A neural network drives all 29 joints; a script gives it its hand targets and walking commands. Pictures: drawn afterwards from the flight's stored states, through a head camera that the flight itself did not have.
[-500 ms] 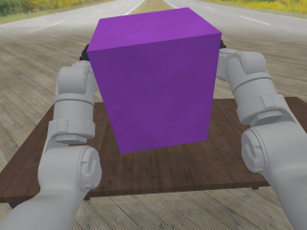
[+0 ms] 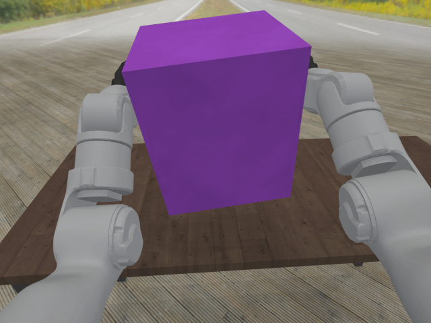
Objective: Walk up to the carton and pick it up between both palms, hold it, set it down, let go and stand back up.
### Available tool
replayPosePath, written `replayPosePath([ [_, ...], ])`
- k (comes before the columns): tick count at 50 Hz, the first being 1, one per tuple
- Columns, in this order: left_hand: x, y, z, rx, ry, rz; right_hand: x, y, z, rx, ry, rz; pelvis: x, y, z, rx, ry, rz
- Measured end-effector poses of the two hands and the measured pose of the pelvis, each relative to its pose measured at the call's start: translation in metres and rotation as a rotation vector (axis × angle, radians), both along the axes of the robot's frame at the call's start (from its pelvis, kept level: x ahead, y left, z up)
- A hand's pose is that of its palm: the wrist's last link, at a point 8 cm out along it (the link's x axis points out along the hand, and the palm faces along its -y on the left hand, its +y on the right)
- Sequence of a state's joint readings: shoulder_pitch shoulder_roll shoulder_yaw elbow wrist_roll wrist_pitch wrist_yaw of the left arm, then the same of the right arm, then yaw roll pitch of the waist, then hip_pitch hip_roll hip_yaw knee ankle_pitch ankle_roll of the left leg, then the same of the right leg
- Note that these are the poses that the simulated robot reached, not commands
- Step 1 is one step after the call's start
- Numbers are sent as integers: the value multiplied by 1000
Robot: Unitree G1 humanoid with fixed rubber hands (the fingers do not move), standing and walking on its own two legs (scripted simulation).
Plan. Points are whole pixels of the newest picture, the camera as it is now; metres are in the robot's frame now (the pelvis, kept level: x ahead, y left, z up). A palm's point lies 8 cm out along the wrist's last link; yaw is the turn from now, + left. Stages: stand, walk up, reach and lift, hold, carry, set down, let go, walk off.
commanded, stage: hold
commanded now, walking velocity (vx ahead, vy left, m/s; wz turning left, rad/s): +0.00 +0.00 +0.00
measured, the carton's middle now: (216, 113) +0.36 +0.02 +0.30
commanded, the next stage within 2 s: set down in 0.48 s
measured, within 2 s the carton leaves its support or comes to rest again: neither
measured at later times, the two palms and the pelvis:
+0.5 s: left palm (122, 100) +0.36 +0.18 +0.32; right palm (304, 85) +0.37 -0.12 +0.35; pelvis +0.00 +0.00 +0.00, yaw +0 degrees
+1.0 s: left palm (116, 97) +0.37 +0.19 +0.33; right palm (296, 85) +0.38 -0.11 +0.34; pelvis -0.01 +0.00 +0.00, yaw +0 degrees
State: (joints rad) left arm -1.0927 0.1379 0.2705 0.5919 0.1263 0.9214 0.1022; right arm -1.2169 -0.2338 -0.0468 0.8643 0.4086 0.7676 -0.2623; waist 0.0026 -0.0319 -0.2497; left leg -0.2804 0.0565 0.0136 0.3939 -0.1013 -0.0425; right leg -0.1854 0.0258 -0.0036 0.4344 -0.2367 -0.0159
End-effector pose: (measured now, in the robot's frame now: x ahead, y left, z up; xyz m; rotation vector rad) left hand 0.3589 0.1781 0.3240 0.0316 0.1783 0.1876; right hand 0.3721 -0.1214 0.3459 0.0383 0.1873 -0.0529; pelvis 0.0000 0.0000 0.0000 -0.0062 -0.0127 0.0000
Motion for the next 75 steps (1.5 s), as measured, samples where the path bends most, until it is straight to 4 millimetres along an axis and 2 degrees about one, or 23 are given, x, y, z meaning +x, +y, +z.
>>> replayPosePath([
  [26, 0, 0, 1, 0, -2, 0, 0, 0, 0, 0, 1, -1, 0, 0, 0, 0, 0, 0],
  [34, -7, 5, -3, -9, 8, 7, -4, 5, -5, -20, 11, 9, -3, 1, 0, -1, -4, 0],
  [40, -8, 7, 7, -23, -53, 3, -9, 7, 7, -29, -52, -1, -6, 2, 0, -3, -9, 0],
  [45, -3, 11, 13, -40, -76, 4, -4, 11, 13, -19, -77, -1, -8, 2, 0, -3, -12, 0],
  [49, 4, 12, 6, -37, -70, 4, 4, 11, 3, -16, -73, 5, -8, 1, 0, 0, -12, 0],
  [56, 21, 9, -21, -26, -21, 10, 22, 8, -35, -8, -26, 11, -8, -3, 0, 5, -12, 0],
  [61, 27, 14, -35, -43, -25, 28, 31, 13, -58, -27, -31, 30, -5, -4, 1, 6, -7, 1],
  [66, 24, 21, -39, -70, -54, 41, 30, 19, -65, -32, -56, 41, -4, -4, 1, 6, -7, 1],
  [75, 21, 22, -42, -73, -56, 38, 25, 21, -64, -45, -60, 33, -8, -2, 0, 4, -14, 0],
])
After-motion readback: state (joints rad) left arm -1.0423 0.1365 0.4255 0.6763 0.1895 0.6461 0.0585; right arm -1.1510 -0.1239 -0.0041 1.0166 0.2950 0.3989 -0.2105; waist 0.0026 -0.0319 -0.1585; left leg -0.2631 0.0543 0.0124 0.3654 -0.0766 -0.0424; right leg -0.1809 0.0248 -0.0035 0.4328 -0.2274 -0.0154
